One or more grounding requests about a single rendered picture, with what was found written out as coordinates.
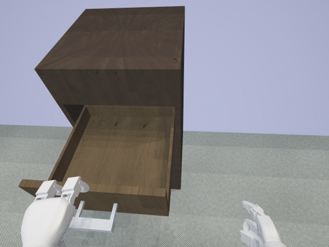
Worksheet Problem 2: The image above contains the robot left hand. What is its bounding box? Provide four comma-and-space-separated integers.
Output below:
21, 176, 89, 247

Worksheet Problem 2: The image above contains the handle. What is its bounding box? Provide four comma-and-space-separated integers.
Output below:
69, 201, 118, 233

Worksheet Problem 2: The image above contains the drawer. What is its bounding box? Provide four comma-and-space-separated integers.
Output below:
19, 105, 175, 216

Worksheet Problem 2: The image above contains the robot right hand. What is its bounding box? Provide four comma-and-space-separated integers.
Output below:
240, 201, 282, 247

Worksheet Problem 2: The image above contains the cabinet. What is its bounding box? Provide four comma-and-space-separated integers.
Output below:
34, 6, 185, 189

